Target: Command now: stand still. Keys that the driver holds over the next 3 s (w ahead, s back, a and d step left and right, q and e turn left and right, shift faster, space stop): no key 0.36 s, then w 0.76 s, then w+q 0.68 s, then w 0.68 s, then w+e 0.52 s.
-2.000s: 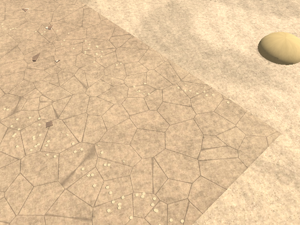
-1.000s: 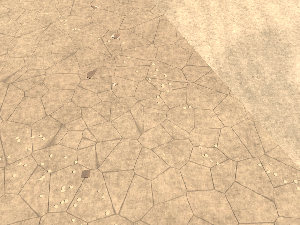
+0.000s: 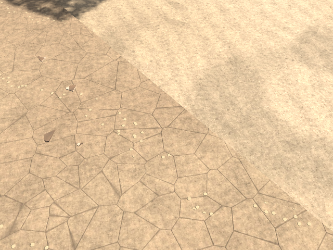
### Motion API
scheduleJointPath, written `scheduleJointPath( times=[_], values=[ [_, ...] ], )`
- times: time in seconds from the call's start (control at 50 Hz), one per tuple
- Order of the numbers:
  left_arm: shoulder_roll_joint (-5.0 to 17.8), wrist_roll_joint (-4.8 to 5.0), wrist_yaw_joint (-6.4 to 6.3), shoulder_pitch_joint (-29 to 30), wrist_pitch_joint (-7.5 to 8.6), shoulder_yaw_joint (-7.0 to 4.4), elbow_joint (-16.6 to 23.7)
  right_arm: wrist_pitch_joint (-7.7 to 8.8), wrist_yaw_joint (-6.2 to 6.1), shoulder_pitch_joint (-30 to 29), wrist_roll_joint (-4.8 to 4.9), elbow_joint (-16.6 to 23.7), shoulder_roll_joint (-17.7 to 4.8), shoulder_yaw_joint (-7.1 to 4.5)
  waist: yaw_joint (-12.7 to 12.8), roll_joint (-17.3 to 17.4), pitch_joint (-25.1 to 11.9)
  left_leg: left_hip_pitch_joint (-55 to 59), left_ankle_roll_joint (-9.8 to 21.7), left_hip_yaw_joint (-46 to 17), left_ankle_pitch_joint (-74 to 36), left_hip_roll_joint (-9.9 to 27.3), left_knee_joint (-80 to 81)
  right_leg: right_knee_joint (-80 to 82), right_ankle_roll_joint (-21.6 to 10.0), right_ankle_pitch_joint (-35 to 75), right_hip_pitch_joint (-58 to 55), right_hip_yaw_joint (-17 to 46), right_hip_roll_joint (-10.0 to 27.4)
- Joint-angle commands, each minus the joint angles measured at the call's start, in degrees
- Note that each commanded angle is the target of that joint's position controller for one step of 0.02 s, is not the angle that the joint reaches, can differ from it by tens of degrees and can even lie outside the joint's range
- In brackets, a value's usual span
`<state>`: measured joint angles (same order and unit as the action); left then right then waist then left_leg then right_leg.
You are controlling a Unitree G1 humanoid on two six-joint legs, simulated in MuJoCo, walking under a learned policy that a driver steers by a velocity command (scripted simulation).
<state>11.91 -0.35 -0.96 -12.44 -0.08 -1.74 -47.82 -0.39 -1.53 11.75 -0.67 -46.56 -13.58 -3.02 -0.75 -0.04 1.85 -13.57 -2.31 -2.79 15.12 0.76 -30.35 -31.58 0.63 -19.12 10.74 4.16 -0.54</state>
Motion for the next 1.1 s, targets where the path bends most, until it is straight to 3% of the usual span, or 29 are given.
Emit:
scheduleJointPath(
  times=[0.02, 0.36, 0.4, 0.44, 0.46, 0.48, 0.5, 0.52, 0.56, 0.58, 0.6, 0.62, 0.64, 0.66, 0.68, 0.7, 0.72, 0.74, 0.78, 0.84, 0.94, 0.98, 1.0, 1.02, 1.04, 1.06, 1.08, 1.1],
  values=[
    [6.53, 0.11, -0.22, 0.02, 0.88, -1.54, 1.42, 0.49, -0.48, 0.01, 0.13, 1.8, -5.59, -1.44, 0.01, -0.62, -1.03, 4.25, 0.28, -0.59, -9.68, 0.82, 3.24, 7.26, -1.22, 9.75, 4.49, 2.35, 2.42],
    [5.69, 0.42, -0.82, -1.8, 0.68, -1.16, -7.96, 0.27, -1.42, 2.63, 0.52, -7.09, -4.83, -1.3, 0.34, -0.31, 0.5, 4.22, 0.28, 0.36, -9.36, 0.55, 4.87, 8.51, -0.87, 10.13, 3.06, 0.41, 0.94],
    [6.37, 0.81, -1.15, -3.34, 0.28, -1.43, -9.25, 0.1, -1.58, 3.69, 0.86, -8.48, -4.13, -1.19, 0.7, -1.71, 0.24, 2.92, 0.74, 3.25, 4.28, -2.1, 2.61, 9.82, -2.28, -5.85, 3.35, 0.53, 0.25],
    [9.09, 1.41, -1.39, -4.53, 0.26, -2.19, -9.07, 0.66, -1.65, 2.22, 1.31, -7.88, -3.93, -1.14, 1.94, -5.51, 4.41, -4.29, 1.85, 5.17, 16.61, -3.88, -2.89, 13.86, -6.24, -25.37, 6.05, 6.87, 3.99],
    [10.54, 1.71, -1.35, -6.36, 0.76, -2.59, -9.26, 1.58, -1.37, 0.8, 1.58, -7.08, -3.03, -0.88, 2.88, -8.82, 6.12, -8.17, 2.09, 6.03, 15.44, -3.99, -7.74, 17.53, -8.93, -30.75, 5.55, 13.41, 8.47],
    [12.09, 1.96, -1.24, -6.77, 1.39, -3.11, -9.36, 2.69, -0.87, 0.16, 1.99, -6.53, -1.83, -0.53, 3.06, -12.1, 7.57, -10.04, 2.67, 5.42, 11.84, -2.75, -13.19, 20.67, -11.96, -32.36, 6.04, 20.74, 13.52],
    [12.15, 2.09, -1.18, -5.85, 1.97, -3.2, -9.01, 3.72, -0.29, -0.12, 2.33, -6.27, -2.02, -0.52, 2.62, -12.23, 9.1, -11.33, 3.84, 3.46, 10.83, -0.77, -15.32, 22.25, -13.86, -30.62, 7.35, 24.53, 16.23],
    [11.51, 2.11, -1.05, -3.95, 2.46, -3.04, -8.47, 4.58, 0.27, 0.59, 2.65, -6.35, -2.04, -0.52, 1.48, -11.85, 9.77, -11.05, 5.06, 2.82, 11.81, 0.32, -13.73, 21.72, -13.83, -27.02, 7.5, 24.16, 16.67],
    [9.99, 2.73, -0.68, 1.44, 2.49, -2.58, -7.05, 5.74, 1.09, 8.08, 2.76, -9.33, -1.73, -0.77, -3.34, -9.27, 7.73, 3.48, 6.92, 4.68, 7.04, -0.65, 0.91, 16.56, -9.92, -18.6, 12.52, 15.02, 11.65],
    [8.49, 2.42, -0.6, 2.73, 2.62, -2.17, -6.38, 5.82, 1.2, 13.29, 2.21, -11.89, -2.86, -1.44, -4.97, -5.47, 5.6, 11.96, 6.2, 3.53, 2.1, -1.52, 3.76, 9.42, -7.58, -11.23, 15.92, 9.1, 7.3],
    [4.57, 1.59, -0.32, 3.28, 3.17, -1.06, -5.76, 5.85, 1.08, 20.83, 1.74, -13.55, -6.53, -2.52, -7.05, 7.4, 1.53, 20.23, 8.53, -11.72, 6.42, 7.97, 11.11, -10.22, -3.85, -4.54, 21.76, -0.08, 1.21],
    [4.26, 2.21, -0.64, 3.65, 4.29, -1.29, -3.11, 6.34, 2.22, 26.15, 1.16, -14.26, -12.96, -3.5, -6.98, 20.59, 0.07, 23.39, 16.59, -37.56, 14.72, 19.99, 21.57, -24.08, -2.47, -12.53, 31.78, -2.64, -4.0],
    [7.18, 3.24, -0.47, 3.67, 5.1, -1.94, -3.2, 7.05, 2.46, 20.88, 0.5, -13.12, -9.2, -2.03, -4.02, 13.38, 3.83, 19.28, 18.48, -40.9, 18.63, 22.34, 22.58, -33.25, -3.43, -12.71, 35.37, 1.73, -0.2],
    [7.37, 3.62, 0.09, 2.89, 5.69, -1.93, -3.82, 7.44, 2.37, 16.26, 0.91, -11.63, -6.27, -1.15, -2.28, 8.51, 7.02, 17.56, 16.92, -33.39, 17.04, 20.32, 22.0, -35.77, -4.7, -6.59, 37.63, 2.29, 2.74],
    [6.82, 3.22, 0.36, 2.16, 5.99, -1.93, -4.88, 7.57, 2.49, 13.67, 1.01, -10.63, -5.73, -0.82, -1.46, 5.97, 6.46, 17.04, 14.72, -26.33, 12.98, 17.13, 22.21, -34.82, -5.39, -1.05, 36.93, 1.13, 4.56],
    [7.47, 2.51, 0.42, 3.05, 6.14, -2.32, -4.93, 7.41, 2.56, 12.33, 1.16, -10.16, -5.56, -0.58, -1.14, 4.79, 6.17, 17.36, 12.99, -21.13, 5.81, 15.37, 22.52, -31.9, -5.43, 3.25, 36.74, 0.33, 5.91],
    [7.71, 1.97, 0.76, 4.02, 6.1, -2.65, -4.86, 7.04, 2.48, 13.04, 0.92, -10.39, -3.87, 0.03, -1.34, 5.14, 5.15, 17.33, 11.58, -16.01, -1.86, 13.29, 22.63, -29.34, -5.12, 6.23, 34.81, -0.63, 6.73],
    [6.82, 1.68, 1.2, 4.4, 5.97, -2.59, -4.88, 6.7, 2.3, 14.83, 0.66, -10.96, -2.92, 0.4, -1.66, 6.09, 3.9, 17.71, 11.2, -12.41, -8.49, 11.88, 22.46, -27.53, -4.55, 8.28, 33.52, -1.99, 6.56],
    [4.92, 1.4, 1.65, 7.09, 5.49, -2.19, -3.84, 6.1, 1.64, 17.52, 0.61, -11.72, -3.61, 0.51, -2.28, 5.88, 3.26, 18.12, 11.77, -8.19, -17.23, 10.9, 22.37, -22.82, -2.87, 10.91, 33.82, -4.07, 5.88],
    [3.06, 1.48, 1.94, 15.38, 5.37, -1.11, -0.46, 5.49, 0.57, 17.68, 0.53, -11.44, -5.87, 0.34, -3.5, 4.71, 4.96, 13.34, 11.96, -4.76, -16.94, 9.91, 24.41, -10.32, -1.03, 16.91, 30.38, -5.76, 4.22],
    [4.59, 2.13, 3.06, 21.65, 5.54, -0.57, 2.68, 5.51, 0.2, 19.37, 1.58, -12.75, -7.05, -0.26, -3.41, 5.74, 7.61, 13.03, 12.12, -2.71, -17.04, 12.24, 25.75, -0.34, -2.16, 21.59, 24.93, -5.8, 2.94],
    [6.09, 2.11, 3.57, 21.25, 5.91, -0.95, 3.27, 5.11, 0.15, 18.56, 1.72, -12.83, -7.62, -0.71, -1.7, 5.64, 6.43, 17.18, 11.23, -1.94, -23.94, 13.72, 22.7, 1.62, -3.92, 19.44, 23.16, -5.55, 2.48],
    [7.34, 2.06, 3.66, 19.12, 6.08, -1.48, 2.98, 4.84, 0.16, 17.65, 1.53, -12.52, -8.31, -0.98, -0.03, 6.29, 4.31, 18.78, 10.59, -1.31, -33.2, 13.96, 19.28, 1.83, -4.91, 17.76, 19.43, -6.25, 1.33],
    [9.01, 2.01, 3.51, 14.73, 6.08, -2.35, 1.95, 4.41, 0.18, 16.82, 1.26, -12.19, -9.11, -1.28, 2.53, 7.45, 0.52, 19.51, 9.86, -0.4, -44.97, 13.63, 13.36, 1.18, -6.05, 16.05, 12.84, -7.63, -0.57],
    [11.25, 2.22, 3.15, 5.26, 5.91, -3.75, -0.91, 3.84, 0.23, 15.95, 0.86, -11.76, -8.66, -1.1, 7.16, 7.53, -5.23, 17.32, 8.5, 1.35, -52.33, 11.46, 2.59, 1.25, -7.72, 15.71, 1.08, -8.68, -2.27],
    [13.96, 2.0, 2.62, -5.6, 5.59, -4.85, -3.59, 3.69, 0.35, 15.19, 0.25, -10.51, -7.79, -0.5, 11.51, 5.56, -12.31, 5.91, 6.84, 2.01, -42.84, 9.26, -12.41, -0.47, -10.61, 13.92, -16.57, -1.58, 3.91],
    [18.86, 0.8, 2.46, -13.35, 5.23, -5.96, -5.38, 4.66, 1.15, 22.32, 0.41, -9.79, 0.09, 1.62, 8.42, -9.93, -22.72, -16.5, 2.62, 3.22, -9.44, -1.52, -36.75, 4.93, -20.33, -1.86, -37.5, 27.1, 19.77],
    [14.46, 1.04, 2.67, -11.93, 5.2, -4.44, -5.72, 6.46, 1.55, 20.81, 1.53, -10.76, -1.36, 1.44, 8.7, -11.8, -23.92, -22.82, 3.71, -5.4, 15.88, -3.72, -46.36, 15.5, -20.82, -7.77, -35.86, 41.52, 22.34]
  ],
)
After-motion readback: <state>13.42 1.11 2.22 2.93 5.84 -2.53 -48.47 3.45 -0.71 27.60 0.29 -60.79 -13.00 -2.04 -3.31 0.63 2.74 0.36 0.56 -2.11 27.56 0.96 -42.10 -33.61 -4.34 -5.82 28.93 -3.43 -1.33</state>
